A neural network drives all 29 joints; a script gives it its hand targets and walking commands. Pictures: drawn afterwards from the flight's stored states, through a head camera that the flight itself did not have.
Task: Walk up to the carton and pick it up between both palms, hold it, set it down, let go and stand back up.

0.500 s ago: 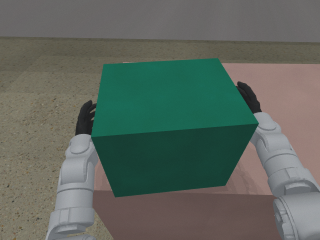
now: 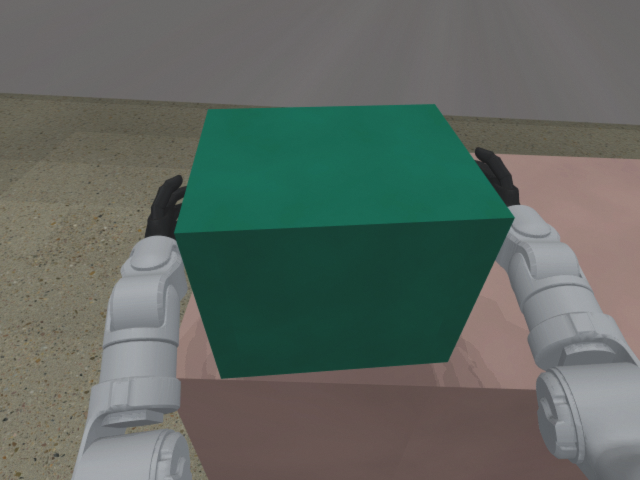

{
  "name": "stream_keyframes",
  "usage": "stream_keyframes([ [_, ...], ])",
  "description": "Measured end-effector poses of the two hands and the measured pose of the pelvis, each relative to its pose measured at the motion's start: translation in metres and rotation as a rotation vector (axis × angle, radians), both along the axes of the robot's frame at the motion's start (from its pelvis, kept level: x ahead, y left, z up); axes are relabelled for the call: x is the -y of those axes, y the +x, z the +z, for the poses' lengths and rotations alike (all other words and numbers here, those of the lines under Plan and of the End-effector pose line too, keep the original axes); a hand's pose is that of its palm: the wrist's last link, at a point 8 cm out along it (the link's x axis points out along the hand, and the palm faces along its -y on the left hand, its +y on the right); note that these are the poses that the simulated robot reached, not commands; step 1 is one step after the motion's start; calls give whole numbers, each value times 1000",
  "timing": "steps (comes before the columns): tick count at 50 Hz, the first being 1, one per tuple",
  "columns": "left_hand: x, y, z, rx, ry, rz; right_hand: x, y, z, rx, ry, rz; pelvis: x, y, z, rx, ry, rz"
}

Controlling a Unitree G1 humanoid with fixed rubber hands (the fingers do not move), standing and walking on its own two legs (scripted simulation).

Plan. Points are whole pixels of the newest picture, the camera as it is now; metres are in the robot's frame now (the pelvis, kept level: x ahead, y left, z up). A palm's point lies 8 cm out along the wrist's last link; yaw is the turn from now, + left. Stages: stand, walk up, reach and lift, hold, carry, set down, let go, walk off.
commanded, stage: reach and lift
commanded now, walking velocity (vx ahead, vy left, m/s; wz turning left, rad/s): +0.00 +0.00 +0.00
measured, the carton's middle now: (330, 238) +0.42 +0.02 +0.12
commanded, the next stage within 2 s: hold in 1.78 s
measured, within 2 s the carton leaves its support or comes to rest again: neither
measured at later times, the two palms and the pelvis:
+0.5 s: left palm (159, 200) +0.37 +0.22 +0.21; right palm (518, 185) +0.39 -0.18 +0.24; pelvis +0.01 +0.02 +0.00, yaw +0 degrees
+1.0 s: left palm (144, 179) +0.36 +0.23 +0.24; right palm (529, 175) +0.37 -0.18 +0.26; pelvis +0.00 +0.02 +0.00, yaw +0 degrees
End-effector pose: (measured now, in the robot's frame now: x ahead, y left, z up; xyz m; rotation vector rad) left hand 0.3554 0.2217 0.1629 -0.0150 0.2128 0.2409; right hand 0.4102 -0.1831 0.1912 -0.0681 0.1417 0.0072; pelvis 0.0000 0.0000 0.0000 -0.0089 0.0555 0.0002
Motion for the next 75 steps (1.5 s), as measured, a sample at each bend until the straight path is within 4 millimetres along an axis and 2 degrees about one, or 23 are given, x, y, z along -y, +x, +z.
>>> stream_keyframes([
  [13,-13,8,26,8,19,-41,-11,-9,20,4,38,-52,-13,1,0,32,-5,20],
  [28,0,20,47,20,2,-103,3,-21,52,15,55,-118,-24,7,1,56,-12,-5],
  [43,-2,14,67,40,-2,-110,1,-30,60,27,71,-130,-20,9,1,79,-13,-7],
  [60,-6,9,96,46,-14,-132,-3,-45,91,25,64,-160,-16,-3,0,88,-12,-7],
  [75,-1,15,107,32,4,-143,2,-40,111,15,28,-162,-17,-2,1,65,-14,-19],
])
